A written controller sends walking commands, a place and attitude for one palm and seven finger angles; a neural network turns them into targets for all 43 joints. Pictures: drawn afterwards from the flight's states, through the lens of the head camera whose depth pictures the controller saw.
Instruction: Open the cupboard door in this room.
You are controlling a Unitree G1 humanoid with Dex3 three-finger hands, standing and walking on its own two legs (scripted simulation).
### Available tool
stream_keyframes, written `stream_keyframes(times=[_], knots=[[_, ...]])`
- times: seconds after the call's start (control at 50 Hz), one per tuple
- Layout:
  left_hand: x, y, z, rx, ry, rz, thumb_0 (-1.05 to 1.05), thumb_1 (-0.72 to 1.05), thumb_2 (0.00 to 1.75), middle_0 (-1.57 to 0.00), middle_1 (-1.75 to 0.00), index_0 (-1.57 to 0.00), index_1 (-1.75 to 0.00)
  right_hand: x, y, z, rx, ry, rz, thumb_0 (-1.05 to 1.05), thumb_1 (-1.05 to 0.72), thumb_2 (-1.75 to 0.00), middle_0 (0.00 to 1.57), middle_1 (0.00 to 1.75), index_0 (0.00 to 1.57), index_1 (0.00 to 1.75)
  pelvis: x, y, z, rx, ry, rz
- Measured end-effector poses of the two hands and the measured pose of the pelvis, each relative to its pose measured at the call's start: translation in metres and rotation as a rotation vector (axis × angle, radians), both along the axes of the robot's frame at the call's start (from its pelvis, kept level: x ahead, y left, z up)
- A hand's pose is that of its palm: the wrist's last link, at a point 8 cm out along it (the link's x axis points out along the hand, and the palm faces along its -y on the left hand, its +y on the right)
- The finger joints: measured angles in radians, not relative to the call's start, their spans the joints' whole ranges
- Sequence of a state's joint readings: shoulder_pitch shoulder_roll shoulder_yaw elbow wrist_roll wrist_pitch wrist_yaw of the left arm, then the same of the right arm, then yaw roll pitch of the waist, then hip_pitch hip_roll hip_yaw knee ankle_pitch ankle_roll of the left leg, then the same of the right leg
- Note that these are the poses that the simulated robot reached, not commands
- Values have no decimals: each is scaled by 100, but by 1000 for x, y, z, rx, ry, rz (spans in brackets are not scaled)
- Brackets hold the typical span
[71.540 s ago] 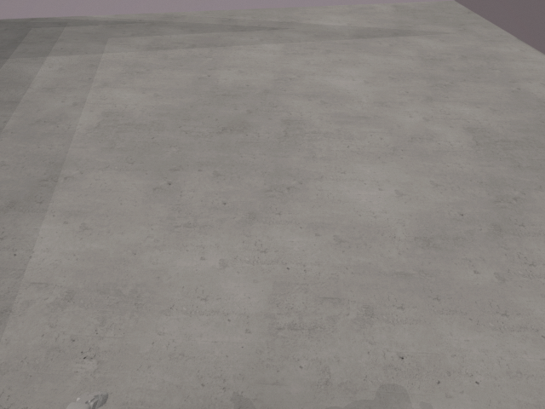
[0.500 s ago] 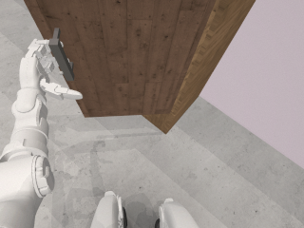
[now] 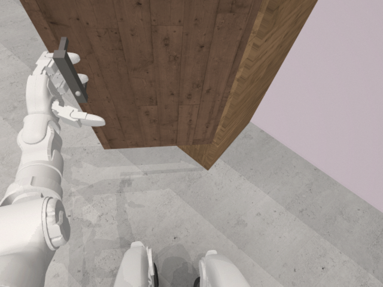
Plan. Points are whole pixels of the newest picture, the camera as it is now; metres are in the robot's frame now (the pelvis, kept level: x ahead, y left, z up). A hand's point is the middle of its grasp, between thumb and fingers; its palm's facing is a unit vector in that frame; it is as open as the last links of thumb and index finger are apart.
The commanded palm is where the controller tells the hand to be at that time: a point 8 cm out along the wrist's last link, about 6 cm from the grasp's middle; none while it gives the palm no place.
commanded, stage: slide the fingers in behind the handle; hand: left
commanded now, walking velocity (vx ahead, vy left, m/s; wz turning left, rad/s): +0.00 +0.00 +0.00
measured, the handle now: (73, 72) +0.55 +0.22 +0.06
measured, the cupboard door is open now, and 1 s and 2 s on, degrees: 45 46 80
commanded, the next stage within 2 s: close the thumb around the handle in 0.20 s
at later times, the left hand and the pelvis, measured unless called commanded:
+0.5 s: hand (76, 95) +0.49 +0.21 +0.06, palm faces +0.05 -1.00 -0.01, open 12.9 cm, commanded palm +0.47 +0.24 +0.06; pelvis +0.00 +0.01 +0.00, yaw +0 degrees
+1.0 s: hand (82, 92) +0.50 +0.20 +0.06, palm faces +0.04 -1.00 +0.00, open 5.6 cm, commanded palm +0.47 +0.25 +0.06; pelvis +0.00 +0.01 +0.00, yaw +0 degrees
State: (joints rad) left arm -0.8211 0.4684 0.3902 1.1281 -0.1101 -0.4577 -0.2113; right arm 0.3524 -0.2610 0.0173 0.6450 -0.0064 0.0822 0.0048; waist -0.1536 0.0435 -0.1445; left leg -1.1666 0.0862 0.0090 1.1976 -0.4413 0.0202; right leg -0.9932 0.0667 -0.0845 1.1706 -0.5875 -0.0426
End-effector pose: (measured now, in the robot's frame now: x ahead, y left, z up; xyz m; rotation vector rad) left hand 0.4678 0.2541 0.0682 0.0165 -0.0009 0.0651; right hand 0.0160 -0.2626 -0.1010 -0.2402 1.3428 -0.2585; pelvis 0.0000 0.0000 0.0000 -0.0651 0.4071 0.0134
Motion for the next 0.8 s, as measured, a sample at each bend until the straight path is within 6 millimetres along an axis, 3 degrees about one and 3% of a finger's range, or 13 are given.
stream_keyframes(times=[0.42,0.56,0.8], knots=[[-2,5,-1,-6,-2,-16,-2,-45,32,-30,-121,-30,-120,1,7,1,-2,1,7,0,-91,-89,20,30,20,30,0,7,0,-6,1,4],[-1,3,-3,-3,3,-11,-1,-20,43,-32,-123,-32,-123,0,12,2,0,2,8,0,-91,-89,20,30,20,30,0,11,1,-8,1,4],[6,0,-4,-2,7,-10,0,42,70,-37,-130,-37,-130,-8,16,1,0,22,2,0,-91,-89,20,30,20,30,-2,14,0,-10,9,2]])
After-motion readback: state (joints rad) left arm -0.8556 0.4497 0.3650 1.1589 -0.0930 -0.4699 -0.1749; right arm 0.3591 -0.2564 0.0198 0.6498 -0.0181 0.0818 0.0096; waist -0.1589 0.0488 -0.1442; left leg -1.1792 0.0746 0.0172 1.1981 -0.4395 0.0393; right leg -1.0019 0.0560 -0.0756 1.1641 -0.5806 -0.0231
